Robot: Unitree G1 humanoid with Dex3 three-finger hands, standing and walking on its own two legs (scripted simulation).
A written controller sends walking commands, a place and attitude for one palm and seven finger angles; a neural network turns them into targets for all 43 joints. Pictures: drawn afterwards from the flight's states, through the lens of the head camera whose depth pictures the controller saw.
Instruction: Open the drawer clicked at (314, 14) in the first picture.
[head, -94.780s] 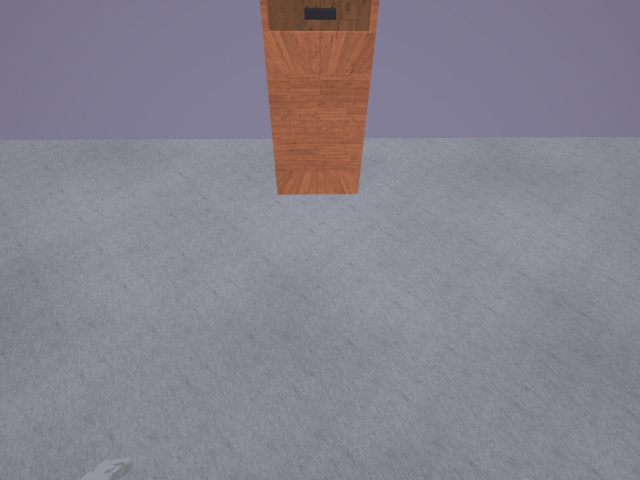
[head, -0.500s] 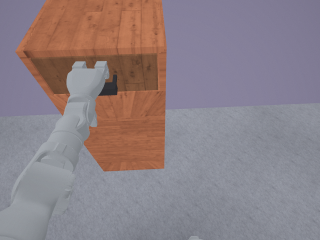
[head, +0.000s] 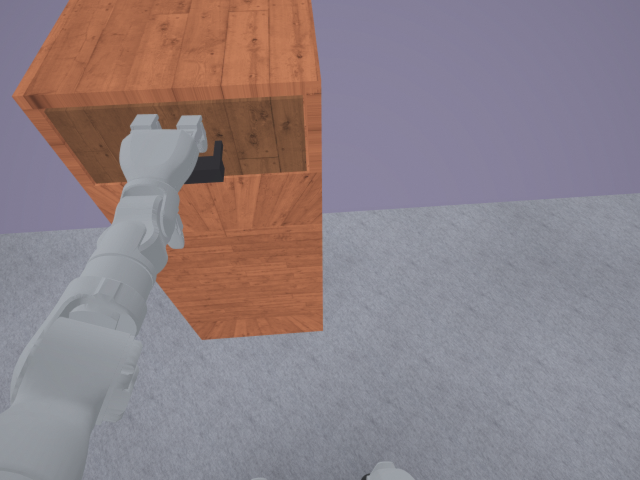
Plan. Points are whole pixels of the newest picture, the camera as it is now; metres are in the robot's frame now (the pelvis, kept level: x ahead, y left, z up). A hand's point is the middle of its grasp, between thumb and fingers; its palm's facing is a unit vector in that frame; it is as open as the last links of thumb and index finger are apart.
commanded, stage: lower the fingers behind the handle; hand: left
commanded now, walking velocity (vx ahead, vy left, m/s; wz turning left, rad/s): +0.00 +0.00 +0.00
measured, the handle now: (187, 159) +0.54 +0.18 +0.07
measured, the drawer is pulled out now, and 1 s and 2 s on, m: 0.00 0.00 0.00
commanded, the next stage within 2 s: lift the fingers back up to retry in 0.08 s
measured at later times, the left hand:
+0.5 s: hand (172, 176) +0.49 +0.19 +0.08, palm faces -0.03 +0.01 -1.00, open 13.7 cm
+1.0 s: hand (164, 155) +0.49 +0.19 +0.12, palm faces +0.00 -0.01 -1.00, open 13.5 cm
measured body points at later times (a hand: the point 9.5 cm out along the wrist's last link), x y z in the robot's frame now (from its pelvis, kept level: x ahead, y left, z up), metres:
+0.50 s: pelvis +0.00 +0.00 +0.01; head +0.08 -0.02 +0.45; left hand +0.49 +0.19 +0.13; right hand +0.04 -0.26 -0.13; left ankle -0.01 +0.12 -0.71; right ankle +0.03 -0.13 -0.71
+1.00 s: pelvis +0.03 +0.00 +0.02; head +0.08 -0.02 +0.47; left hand +0.49 +0.19 +0.17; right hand +0.13 -0.26 -0.12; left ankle -0.01 +0.12 -0.71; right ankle +0.03 -0.13 -0.71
